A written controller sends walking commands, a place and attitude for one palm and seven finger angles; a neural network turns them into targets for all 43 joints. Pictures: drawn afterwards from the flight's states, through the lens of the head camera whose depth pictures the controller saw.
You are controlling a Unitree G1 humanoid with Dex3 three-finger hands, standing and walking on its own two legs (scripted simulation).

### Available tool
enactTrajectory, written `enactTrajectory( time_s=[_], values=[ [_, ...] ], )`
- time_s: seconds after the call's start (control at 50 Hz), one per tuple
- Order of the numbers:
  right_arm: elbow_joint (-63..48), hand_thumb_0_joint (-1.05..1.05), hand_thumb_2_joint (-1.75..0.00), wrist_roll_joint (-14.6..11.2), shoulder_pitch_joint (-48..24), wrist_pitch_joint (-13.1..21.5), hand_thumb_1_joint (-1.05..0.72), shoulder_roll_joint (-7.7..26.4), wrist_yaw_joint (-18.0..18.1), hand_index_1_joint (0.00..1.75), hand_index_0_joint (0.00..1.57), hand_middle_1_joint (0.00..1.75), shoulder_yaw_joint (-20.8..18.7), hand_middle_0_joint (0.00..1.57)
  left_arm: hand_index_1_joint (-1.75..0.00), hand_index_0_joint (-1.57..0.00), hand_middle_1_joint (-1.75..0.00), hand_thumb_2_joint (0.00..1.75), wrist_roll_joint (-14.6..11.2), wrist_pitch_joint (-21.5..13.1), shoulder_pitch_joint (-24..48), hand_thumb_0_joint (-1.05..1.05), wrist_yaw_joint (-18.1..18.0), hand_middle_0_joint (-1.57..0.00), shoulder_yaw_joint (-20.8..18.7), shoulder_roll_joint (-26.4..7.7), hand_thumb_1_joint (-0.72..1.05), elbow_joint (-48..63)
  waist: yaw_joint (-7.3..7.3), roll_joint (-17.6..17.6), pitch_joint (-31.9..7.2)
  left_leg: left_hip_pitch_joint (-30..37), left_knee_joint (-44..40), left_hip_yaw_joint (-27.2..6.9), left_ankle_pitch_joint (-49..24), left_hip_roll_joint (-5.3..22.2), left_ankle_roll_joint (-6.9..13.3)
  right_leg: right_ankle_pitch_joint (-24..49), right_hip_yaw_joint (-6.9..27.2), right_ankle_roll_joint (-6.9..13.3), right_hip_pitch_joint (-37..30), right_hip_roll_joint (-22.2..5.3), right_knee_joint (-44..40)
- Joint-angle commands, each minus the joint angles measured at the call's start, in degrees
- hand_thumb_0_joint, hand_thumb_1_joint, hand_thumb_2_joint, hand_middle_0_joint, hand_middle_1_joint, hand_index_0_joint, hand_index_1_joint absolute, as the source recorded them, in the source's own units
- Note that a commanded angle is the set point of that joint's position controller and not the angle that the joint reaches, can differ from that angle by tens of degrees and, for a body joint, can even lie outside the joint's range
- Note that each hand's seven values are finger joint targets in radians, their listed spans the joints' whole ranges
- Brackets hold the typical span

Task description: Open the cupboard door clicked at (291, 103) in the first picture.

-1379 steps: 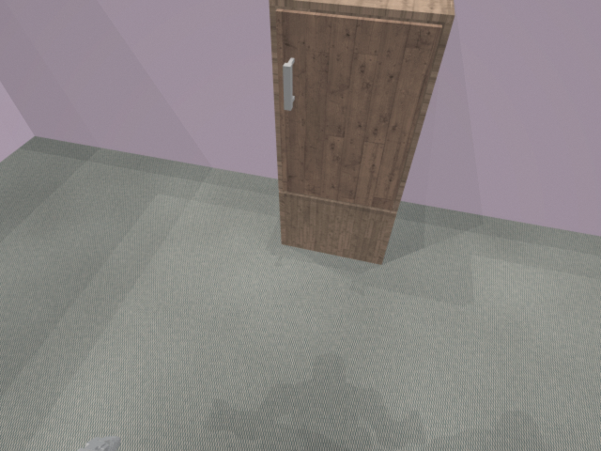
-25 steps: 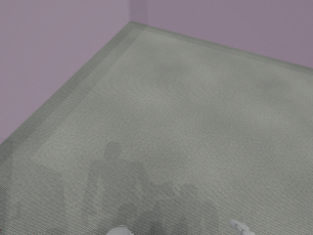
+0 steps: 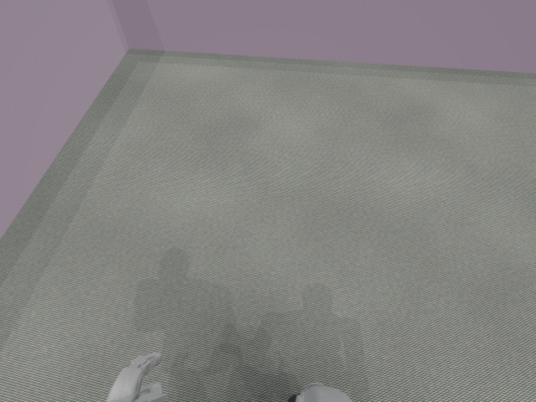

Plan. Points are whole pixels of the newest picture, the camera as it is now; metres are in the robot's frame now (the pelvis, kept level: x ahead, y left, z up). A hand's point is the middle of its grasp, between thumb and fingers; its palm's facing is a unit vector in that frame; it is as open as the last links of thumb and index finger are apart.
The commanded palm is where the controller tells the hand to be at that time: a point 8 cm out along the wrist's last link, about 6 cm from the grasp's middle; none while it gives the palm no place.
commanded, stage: walk to a spot facing it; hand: left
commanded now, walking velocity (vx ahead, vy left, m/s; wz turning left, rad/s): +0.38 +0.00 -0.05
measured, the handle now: out of the picture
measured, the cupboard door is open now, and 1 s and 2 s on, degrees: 43 43 43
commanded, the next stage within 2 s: turn to face it in 0.22 s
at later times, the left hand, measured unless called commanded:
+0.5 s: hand (168, 394) +0.16 +0.18 -0.18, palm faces +0.11 -0.98 -0.15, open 7.3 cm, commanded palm none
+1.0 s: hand (177, 280) +0.34 +0.18 -0.13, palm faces +0.35 -0.90 -0.26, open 7.4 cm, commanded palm none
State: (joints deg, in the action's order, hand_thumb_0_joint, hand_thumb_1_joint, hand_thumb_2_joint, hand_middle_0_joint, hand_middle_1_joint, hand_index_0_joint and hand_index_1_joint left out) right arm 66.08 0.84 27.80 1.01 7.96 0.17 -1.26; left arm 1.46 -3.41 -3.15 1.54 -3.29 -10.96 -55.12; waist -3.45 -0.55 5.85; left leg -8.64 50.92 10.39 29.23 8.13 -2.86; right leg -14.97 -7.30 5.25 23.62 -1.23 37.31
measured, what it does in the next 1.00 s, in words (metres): walks ahead, turning left: left foot, then right foot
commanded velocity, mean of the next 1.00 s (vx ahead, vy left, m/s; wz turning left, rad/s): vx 0.08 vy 0.00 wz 0.45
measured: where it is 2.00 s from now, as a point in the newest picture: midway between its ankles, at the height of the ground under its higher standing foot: (291, 343)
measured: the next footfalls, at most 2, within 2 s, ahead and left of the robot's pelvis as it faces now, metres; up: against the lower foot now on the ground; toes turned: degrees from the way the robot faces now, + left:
left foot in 0.44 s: +0.35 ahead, +0.12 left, +0.00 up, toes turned +10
right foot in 0.84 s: +0.38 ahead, -0.14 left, +0.00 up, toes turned +14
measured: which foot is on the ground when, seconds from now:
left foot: up 0.00-0.42, down 0.44-0.84, up 0.86-1.00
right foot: down 0.00-0.46, up 0.48-0.82, down 0.84-1.00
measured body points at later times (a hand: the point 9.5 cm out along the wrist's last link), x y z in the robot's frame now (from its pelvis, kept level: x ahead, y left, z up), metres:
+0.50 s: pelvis +0.23 +0.02 +0.00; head +0.26 +0.04 +0.44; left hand +0.15 +0.23 -0.17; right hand +0.36 -0.22 -0.13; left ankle +0.32 +0.11 -0.72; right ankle +0.09 -0.09 -0.67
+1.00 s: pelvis +0.31 -0.04 +0.02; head +0.35 -0.04 +0.47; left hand +0.32 +0.23 -0.11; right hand +0.46 -0.27 -0.13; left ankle +0.27 +0.08 -0.65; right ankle +0.34 -0.15 -0.72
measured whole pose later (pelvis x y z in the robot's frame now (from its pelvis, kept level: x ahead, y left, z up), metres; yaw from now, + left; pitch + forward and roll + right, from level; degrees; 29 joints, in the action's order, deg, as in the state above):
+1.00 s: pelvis +0.31 -0.04 +0.02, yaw +22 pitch +1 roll +2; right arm 53.8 0.9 10.9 -4.1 14.5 -1.2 -5.0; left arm 1.9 0.1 -9.1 -1.6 -2.3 -11.2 -50.5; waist -2.4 -0.9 3.8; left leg -30.1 59.3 3.1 25.8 1.0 -3.6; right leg -17.7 -6.6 -0.4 14.0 -6.1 31.2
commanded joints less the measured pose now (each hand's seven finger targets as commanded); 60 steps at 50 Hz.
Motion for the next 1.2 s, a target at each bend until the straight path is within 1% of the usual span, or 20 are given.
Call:
enactTrajectory(
  time_s=[0.0, 0.06, 0.3, 0.38, 0.4, 0.42, 0.44, 0.46, 0.56, 0.76, 0.78, 0.82, 0.92, 1.0, 1.08, 1.1, 1.12, 1.14, 1.16, 1.18],
  values=[
    [-8.40, 0.00, -0.90, -0.17, -9.75, 2.80, -0.90, 6.21, 0.51, 0.30, 0.20, 0.30, -2.25, 0.20, -0.30, -0.20, -0.30, 0.90, -1.31, 0.26, -16.19, 0.00, -2.10, -0.20, -2.19, -8.89, 0.90, -2.51, 7.29, -3.84, -7.67, -29.52, 22.13, -9.58, -6.99, 1.90, 1.32, 14.29, 24.58, 8.23, -25.04, -19.07, -21.11],
    [-5.43, 0.00, -0.90, 0.60, -4.33, 0.54, -0.90, 2.75, 0.01, 0.30, 0.20, 0.30, -1.74, 0.20, -0.30, -0.20, -0.30, 0.90, -0.64, -0.87, -11.83, 0.00, -1.87, -0.20, -0.74, -4.78, 0.90, -2.13, 1.88, -5.21, -4.22, -21.54, 12.15, -7.44, -11.46, 1.86, 0.29, 13.29, 13.21, 5.56, -12.04, -13.40, -25.53],
    [-11.82, 0.00, -0.90, 0.03, -22.85, 1.25, -0.90, 4.25, -1.74, 0.30, 0.20, 0.30, -1.46, 0.20, -0.30, -0.20, -0.30, 0.90, -0.51, -2.28, -19.28, 0.00, -2.44, -0.20, 0.42, -5.45, 0.90, -7.41, 4.15, -4.53, -0.38, -24.50, -10.83, -5.17, -19.60, -2.16, 2.00, 35.07, 7.84, 3.67, -24.41, -13.94, -22.71],
    [-7.87, 0.00, -0.90, 0.54, -11.80, 1.52, -0.90, 7.17, -0.62, 0.30, 0.20, 0.30, -1.44, 0.20, -0.30, -0.20, -0.30, 0.90, -0.88, -1.59, -17.59, 0.00, -3.03, -0.20, 0.28, -7.31, 0.90, -7.61, -1.59, -3.69, -5.71, -5.71, -19.93, -2.33, -27.02, -8.11, 4.79, 50.65, -0.24, -1.34, -23.59, -11.60, -5.19],
    [-6.86, 0.00, -0.90, 1.07, -5.79, 1.55, -0.90, 11.14, -0.35, 0.30, 0.20, 0.30, -2.18, 0.20, -0.30, -0.20, -0.30, 0.90, -1.03, -1.07, -18.75, 0.00, -3.03, -0.20, 0.30, -6.98, 0.90, -6.92, -3.21, 1.63, -10.79, 6.94, -19.18, -8.76, -43.28, -2.69, 7.64, 37.99, -1.73, -4.13, -15.35, -8.67, 6.81],
    [-6.93, 0.00, -0.90, 1.51, -0.91, 1.50, -0.90, 16.39, 0.34, 0.30, 0.20, 0.30, -3.29, 0.20, -0.30, -0.20, -0.30, 0.90, -1.94, -0.83, -22.13, 0.00, -3.00, -0.20, 0.32, -4.57, 0.90, -5.49, -3.50, 13.10, -18.35, 19.77, -18.53, -28.16, -65.79, 12.44, 16.39, 2.26, -2.52, -6.69, -1.30, -1.46, 24.73],
    [-6.48, 0.00, -0.90, 0.61, 1.05, 0.84, -0.90, 17.80, 0.54, 0.30, 0.20, 0.30, -3.36, 0.20, -0.30, -0.20, -0.30, 0.90, -1.29, -1.03, -18.34, 0.00, -3.43, -0.20, 0.57, -4.49, 0.90, -2.90, -3.86, 10.38, -16.67, 14.11, -23.48, -31.93, -72.45, 16.37, 19.74, -21.99, 3.07, -5.57, 0.07, 1.38, 35.26],
    [-8.05, 0.00, -0.90, 0.13, -3.48, 1.08, -0.90, 18.05, 1.14, 0.30, 0.20, 0.30, -3.13, 0.20, -0.30, -0.20, -0.30, 0.90, -1.42, -0.01, -16.17, 0.00, -3.39, -0.20, 0.25, -4.05, 0.90, -1.37, -1.49, 8.73, -14.69, 8.68, -26.48, -34.21, -62.49, 17.34, 19.78, -19.74, 7.72, -6.40, 5.47, -0.15, 38.52],
    [-13.35, 0.00, -0.90, 0.42, -16.91, 0.66, -0.90, 13.28, 1.24, 0.30, 0.20, 0.30, -2.48, 0.20, -0.30, -0.20, -0.30, 0.90, -0.39, 3.35, -15.96, 0.00, -2.16, -0.20, -0.78, -2.63, 0.90, -0.66, 4.67, 6.47, -10.74, -10.09, -32.74, -22.39, -32.19, 6.10, 12.71, -8.65, 7.35, -8.35, 1.19, -2.73, 27.12],
    [-16.60, 0.00, -0.90, 0.67, -18.88, -2.27, -0.90, 14.68, 0.21, 0.30, 0.20, 0.30, -5.44, 0.20, -0.30, -0.20, -0.30, 0.90, -0.50, 3.59, -12.64, 0.00, -2.49, -0.20, -1.96, -4.91, 0.90, 5.30, 5.63, 8.03, -9.47, -19.04, -29.04, -28.60, -13.36, 0.69, 9.78, -1.61, 4.68, -8.35, -14.10, 1.58, -4.69],
    [-17.19, 0.00, -0.90, 0.31, -19.06, -2.29, -0.90, 13.30, -0.05, 0.30, 0.20, 0.30, -5.32, 0.20, -0.30, -0.20, -0.30, 0.90, -0.34, 3.12, -14.25, 0.00, -2.80, -0.20, -2.46, -7.09, 0.90, 5.34, 6.54, 3.38, -9.68, -23.15, -24.58, -26.26, -11.55, -2.38, 7.31, -1.49, 7.89, -7.39, -20.17, -1.77, -12.70],
    [-19.63, 0.00, -0.90, 0.04, -20.16, -2.05, -0.90, 9.35, -0.68, 0.30, 0.20, 0.30, -4.85, 0.20, -0.30, -0.20, -0.30, 0.90, 0.53, 2.85, -14.11, 0.00, -3.38, -0.20, -3.42, -15.59, 0.90, 7.09, 7.72, -15.47, -9.42, -31.15, 3.46, -10.40, 5.25, -11.26, 0.76, -0.57, 30.39, 3.02, -19.69, -27.69, -24.57],
    [-17.78, 0.00, -0.90, -0.01, -18.83, -3.39, -0.90, 8.52, -1.68, 0.30, 0.20, 0.30, -3.93, 0.20, -0.30, -0.20, -0.30, 0.90, 0.21, 2.54, -6.15, 0.00, -3.63, -0.20, -1.64, -9.93, 0.90, 8.56, 2.91, -11.24, -6.50, -25.71, 11.96, -8.74, -2.66, -5.30, -0.85, 26.43, 7.88, 1.71, -15.37, -17.91, -15.45],
    [-19.03, 0.00, -0.90, -0.31, -22.80, -3.04, -0.90, 7.46, -2.20, 0.30, 0.20, 0.30, -2.92, 0.20, -0.30, -0.20, -0.30, 0.90, 0.46, 2.47, -11.31, 0.00, -3.30, -0.20, -2.22, -12.67, 0.90, 6.62, 5.74, -11.47, -7.03, -20.48, -3.79, -3.79, -3.29, -7.51, -0.73, 37.50, 4.34, 0.45, -20.70, -17.70, -11.41],
    [-19.37, 0.00, -0.90, -0.14, -20.14, -2.77, -0.90, 9.97, -1.88, 0.30, 0.20, 0.30, -3.09, 0.20, -0.30, -0.20, -0.30, 0.90, -0.14, 2.76, -11.16, 0.00, -2.90, -0.20, -2.87, -14.50, 0.90, 6.90, 3.81, -11.36, -9.88, -10.42, -17.29, -2.14, -11.43, -8.84, 0.65, 37.28, 0.89, -2.14, -19.29, -17.65, -4.54],
    [-18.77, 0.00, -0.90, 0.06, -17.15, -2.60, -0.90, 11.83, -1.90, 0.30, 0.20, 0.30, -3.62, 0.20, -0.30, -0.20, -0.30, 0.90, -0.37, 2.89, -10.28, 0.00, -2.76, -0.20, -2.70, -14.03, 0.90, 7.12, 1.93, -8.92, -11.56, -3.04, -23.42, -3.64, -17.81, -7.79, 1.42, 32.95, -0.54, -4.06, -15.36, -16.96, 1.49],
    [-18.00, 0.00, -0.90, 0.64, -13.10, -2.05, -0.90, 17.29, -1.61, 0.30, 0.20, 0.30, -5.00, 0.20, -0.30, -0.20, -0.30, 0.90, -0.76, 3.14, -10.19, 0.00, -2.49, -0.20, -2.49, -11.82, 0.90, 8.59, -0.49, 3.66, -15.27, 8.56, -25.62, -15.31, -33.93, 2.06, 5.80, 16.36, -2.86, -7.31, -3.53, -13.12, 12.19],
    [-17.62, 0.00, -0.90, 0.58, -8.68, -1.98, -0.90, 23.47, -1.16, 0.30, 0.20, 0.30, -6.38, 0.20, -0.30, -0.20, -0.30, 0.90, -1.02, 3.35, -8.04, 0.00, -2.24, -0.20, -1.00, -7.87, 0.90, 11.35, -2.84, 19.78, -16.50, 13.89, -27.18, -35.42, -60.09, 17.39, 15.99, -24.03, -1.23, -10.66, 10.57, -5.31, 25.14],
    [-16.65, 0.00, -0.90, 0.28, -6.64, -2.30, -0.90, 23.75, -0.74, 0.30, 0.20, 0.30, -6.22, 0.20, -0.30, -0.20, -0.30, 0.90, -0.25, 4.20, -5.16, 0.00, -2.66, -0.20, -1.08, -9.65, 0.90, 12.71, -3.11, 9.82, -15.75, 11.26, -26.70, -33.51, -54.11, 19.13, 18.38, -23.59, 5.63, -9.68, 12.37, -5.57, 30.39],
    [-16.91, 0.00, -0.90, 0.45, -8.30, -1.90, -0.90, 22.29, 0.06, 0.30, 0.20, 0.30, -6.06, 0.20, -0.30, -0.20, -0.30, 0.90, -0.32, 4.35, -3.63, 0.00, -2.97, -0.20, -1.27, -7.92, 0.90, 11.70, -2.38, 13.71, -15.65, 8.97, -27.17, -32.48, -49.07, 14.57, 16.74, -20.21, 7.31, -9.79, 13.70, -5.42, 31.40]
  ],
)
